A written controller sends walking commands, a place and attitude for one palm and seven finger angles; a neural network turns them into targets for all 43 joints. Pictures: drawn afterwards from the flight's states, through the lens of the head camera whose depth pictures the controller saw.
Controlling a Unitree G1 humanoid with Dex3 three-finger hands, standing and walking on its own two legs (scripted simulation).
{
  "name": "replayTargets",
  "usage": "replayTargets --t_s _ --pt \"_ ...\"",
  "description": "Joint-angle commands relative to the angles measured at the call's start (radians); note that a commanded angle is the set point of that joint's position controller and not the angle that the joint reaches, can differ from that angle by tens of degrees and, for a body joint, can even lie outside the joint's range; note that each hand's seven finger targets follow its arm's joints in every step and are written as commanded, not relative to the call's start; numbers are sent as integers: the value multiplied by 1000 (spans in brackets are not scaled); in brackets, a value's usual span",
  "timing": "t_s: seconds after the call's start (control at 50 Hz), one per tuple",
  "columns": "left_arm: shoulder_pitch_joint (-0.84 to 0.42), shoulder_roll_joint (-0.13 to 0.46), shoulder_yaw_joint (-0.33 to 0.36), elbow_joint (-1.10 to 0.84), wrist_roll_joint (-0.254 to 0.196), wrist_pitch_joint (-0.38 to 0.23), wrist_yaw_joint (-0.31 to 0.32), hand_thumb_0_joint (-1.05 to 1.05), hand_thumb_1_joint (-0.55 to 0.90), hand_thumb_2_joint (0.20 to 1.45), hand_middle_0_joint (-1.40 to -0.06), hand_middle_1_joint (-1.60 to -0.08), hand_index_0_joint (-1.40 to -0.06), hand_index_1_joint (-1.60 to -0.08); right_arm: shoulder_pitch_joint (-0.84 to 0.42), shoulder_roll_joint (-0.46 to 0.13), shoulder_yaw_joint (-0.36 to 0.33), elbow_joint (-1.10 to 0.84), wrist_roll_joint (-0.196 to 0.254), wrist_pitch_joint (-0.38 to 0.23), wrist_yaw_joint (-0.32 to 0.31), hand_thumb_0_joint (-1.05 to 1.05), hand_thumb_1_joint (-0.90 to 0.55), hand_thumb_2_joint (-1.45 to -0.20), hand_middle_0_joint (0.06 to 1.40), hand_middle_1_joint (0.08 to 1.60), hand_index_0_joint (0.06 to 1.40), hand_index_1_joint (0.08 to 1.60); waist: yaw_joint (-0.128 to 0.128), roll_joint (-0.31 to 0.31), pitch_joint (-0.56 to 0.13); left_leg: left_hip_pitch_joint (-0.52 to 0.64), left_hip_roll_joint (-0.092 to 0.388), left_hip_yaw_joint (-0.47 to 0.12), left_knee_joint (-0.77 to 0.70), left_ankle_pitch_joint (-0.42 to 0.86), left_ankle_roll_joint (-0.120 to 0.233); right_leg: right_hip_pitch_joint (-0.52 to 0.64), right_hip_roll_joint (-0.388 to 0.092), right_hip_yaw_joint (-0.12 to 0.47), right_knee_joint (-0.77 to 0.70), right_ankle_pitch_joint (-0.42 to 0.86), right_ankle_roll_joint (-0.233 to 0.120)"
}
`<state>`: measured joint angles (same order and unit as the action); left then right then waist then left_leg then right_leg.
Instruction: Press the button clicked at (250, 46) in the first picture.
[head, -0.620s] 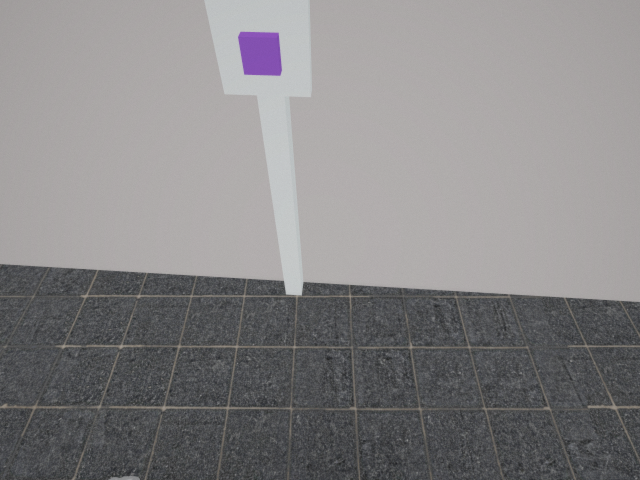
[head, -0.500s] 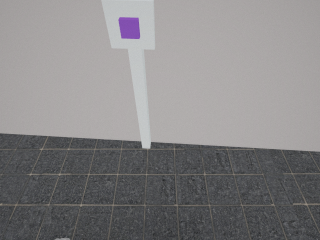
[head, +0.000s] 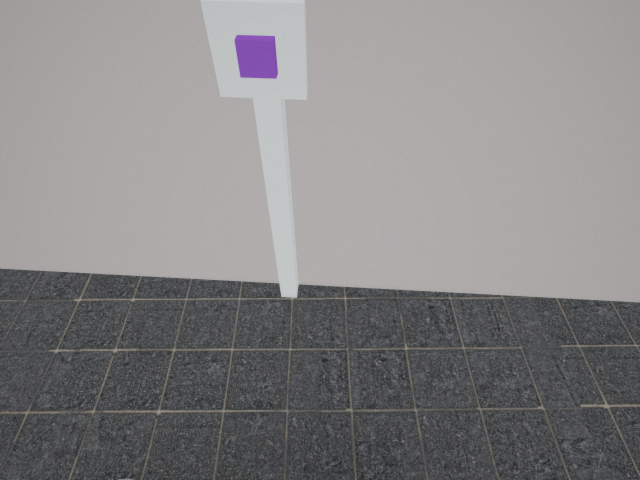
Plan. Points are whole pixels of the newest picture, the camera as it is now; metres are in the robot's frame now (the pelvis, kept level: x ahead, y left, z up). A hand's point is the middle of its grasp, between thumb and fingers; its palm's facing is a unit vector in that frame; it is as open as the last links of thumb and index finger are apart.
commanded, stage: look at it before walking up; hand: left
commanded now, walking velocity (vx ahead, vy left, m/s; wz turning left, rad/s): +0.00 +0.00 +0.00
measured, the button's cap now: (257, 56) +0.79 +0.16 +0.14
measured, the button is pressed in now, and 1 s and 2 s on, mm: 0 0 0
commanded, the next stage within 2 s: take the last steps up to it in 0.22 s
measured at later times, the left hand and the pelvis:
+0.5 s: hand out of the picture +0.07 +0.24 -0.17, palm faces -0.02 -0.95 -0.31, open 7.4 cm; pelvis +0.01 +0.01 +0.00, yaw -1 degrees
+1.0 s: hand (216, 458) +0.18 +0.17 -0.19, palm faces -0.02 -0.98 -0.18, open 7.3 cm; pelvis +0.12 -0.01 -0.02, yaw -2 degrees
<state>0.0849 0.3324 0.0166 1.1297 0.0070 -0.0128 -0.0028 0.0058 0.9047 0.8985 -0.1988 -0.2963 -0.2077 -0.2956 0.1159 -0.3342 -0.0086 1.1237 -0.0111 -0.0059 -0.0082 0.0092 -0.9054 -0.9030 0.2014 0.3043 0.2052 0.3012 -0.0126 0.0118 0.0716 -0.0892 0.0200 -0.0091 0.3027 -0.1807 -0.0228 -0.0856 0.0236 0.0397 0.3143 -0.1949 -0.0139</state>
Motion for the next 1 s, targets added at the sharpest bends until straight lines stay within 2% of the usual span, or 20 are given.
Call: replayTargets --t_s 0.0,0.32,0.34,0.38,0.42,0.48,0.56,0.62,0.68,0.7,0.72,0.74,0.76,0.78,0.82,0.84,0.88,0.9,0.94,0.98 --pt "-37 209 39 -59 0 -25 18 0 900 900 -200 -300 -200 -300 -30 -199 -40 -54 -2 -17 -13 0 -900 -900 200 300 200 300 -2 -2 -92 37 105 -63 -27 168 32 -17 -131 82 -45 200 -29" --pt "-36 211 38 -57 1 -26 17 0 900 900 -200 -300 -200 -300 -34 -205 -42 -54 -2 -21 -13 0 -900 -900 200 300 200 300 -2 -4 -107 48 108 -63 -29 183 34 -13 -133 82 -44 210 -27" --pt "-17 169 29 -48 -1 -22 19 0 900 900 -200 -300 -200 -300 -22 -158 -31 -44 -3 -17 -11 0 -900 -900 200 300 200 300 -2 -4 -112 50 107 -57 -26 166 27 -11 -132 77 -42 189 -21" --pt "35 86 10 -25 0 -6 21 0 900 900 -200 -300 -200 -300 28 -68 -12 -23 -10 -3 -6 0 -900 -900 200 300 200 300 -3 0 -99 40 97 -44 -16 44 16 -36 -121 71 -32 29 -12" --pt "59 84 14 -20 5 6 14 0 900 900 -200 -300 -200 -300 53 -61 -13 -12 -17 5 -1 0 -900 -900 200 300 200 300 1 -3 -39 -13 90 -45 -16 -147 23 -87 -107 82 -22 -173 -22" --pt "80 87 25 -25 10 9 3 0 900 900 -200 -300 -200 -300 73 -59 -22 -15 -21 6 3 0 -900 -900 200 300 200 300 4 -8 51 -84 92 -65 -13 -300 40 -154 -95 96 -5 -292 -39" --pt "139 62 33 -22 8 -5 -2 0 900 900 -200 -300 -200 -300 100 -29 -26 -22 -16 -7 0 0 -900 -900 200 300 200 300 13 -23 74 -116 82 -40 65 -203 51 -143 -103 116 25 -218 -64" --pt "215 60 49 -2 6 -16 8 0 900 900 -200 -300 -200 -300 128 20 -23 -25 -12 -24 -10 0 -900 -900 200 300 200 300 24 -101 14 -169 41 42 202 -42 33 -1 -151 150 57 33 -95" --pt "278 49 66 11 5 -18 21 0 900 900 -200 -300 -200 -300 167 50 -30 -23 -7 -33 -20 0 -900 -900 200 300 200 300 18 -141 -15 -196 27 89 262 -78 25 75 -194 178 113 273 -138" --pt "265 33 66 4 4 -17 22 0 900 900 -200 -300 -200 -300 213 56 -33 -8 -7 -37 -25 0 -900 -900 200 300 200 300 -6 -90 -16 -114 34 80 202 -45 33 21 -173 145 173 327 -132" --pt "221 1 61 -16 1 -18 19 0 900 900 -200 -300 -200 -300 306 42 -40 24 -12 -42 -29 0 -900 -900 200 300 200 300 -55 30 -23 63 86 13 125 117 65 -125 -102 45 338 362 -97" --pt "161 -54 50 -54 -1 -24 13 0 900 900 -200 -300 -200 -300 450 -11 -59 73 -28 -46 -35 0 -900 -900 200 300 200 300 -106 227 -42 260 242 -194 86 338 141 -378 -6 -81 593 161 -49" --pt "44 -75 36 -101 -1 -37 15 0 900 900 -200 -300 -200 -300 578 -15 -60 109 -30 -43 -43 0 -900 -900 200 300 200 300 -152 311 15 367 373 -326 40 681 215 -610 20 -109 774 -341 -28" --pt "0 -60 48 -109 3 -33 21 0 900 900 -200 -300 -200 -300 616 20 -46 122 -34 -34 -46 0 -900 -900 200 300 200 300 -147 200 65 353 394 -298 78 832 222 -676 -28 -44 846 -373 -33" --pt "-2 -92 53 -119 3 -27 9 0 900 900 -200 -300 -200 -300 537 56 -39 85 -33 -41 -46 0 -900 -900 200 300 200 300 -101 105 129 206 350 -207 36 648 192 -652 -87 -47 825 -305 -36" --pt "12 -110 51 -128 -1 -21 -2 0 900 900 -200 -300 -200 -300 474 49 -39 63 -33 -46 -47 0 -900 -900 200 300 200 300 -65 107 137 153 329 -173 -12 491 181 -627 -100 -50 775 -265 -33" --pt "9 -129 47 -140 1 -13 -22 0 900 900 -200 -300 -200 -300 408 51 -41 48 -31 -55 -47 0 -900 -900 200 300 200 300 -33 164 141 61 283 -90 -58 331 151 -535 -111 -88 625 -180 -32" --pt "10 -136 46 -145 1 -9 -28 0 900 900 -200 -300 -200 -300 398 59 -36 41 -31 -57 -46 0 -900 -900 200 300 200 300 -25 170 144 5 255 -40 -68 313 138 -461 -97 -125 545 -137 -32" --pt "47 -136 50 -133 2 -2 -31 0 900 900 -200 -300 -200 -300 399 49 -33 52 -29 -56 -45 0 -900 -900 200 300 200 300 -6 177 109 -54 239 -2 -52 360 139 -301 -47 -181 456 -82 -37" --pt "164 -116 62 -99 1 -3 -27 0 900 900 -200 -300 -200 -300 373 22 -44 49 -21 -49 -45 0 -900 -900 200 300 200 300 53 130 39 -91 243 21 54 433 132 -123 -16 -196 401 -22 -53"
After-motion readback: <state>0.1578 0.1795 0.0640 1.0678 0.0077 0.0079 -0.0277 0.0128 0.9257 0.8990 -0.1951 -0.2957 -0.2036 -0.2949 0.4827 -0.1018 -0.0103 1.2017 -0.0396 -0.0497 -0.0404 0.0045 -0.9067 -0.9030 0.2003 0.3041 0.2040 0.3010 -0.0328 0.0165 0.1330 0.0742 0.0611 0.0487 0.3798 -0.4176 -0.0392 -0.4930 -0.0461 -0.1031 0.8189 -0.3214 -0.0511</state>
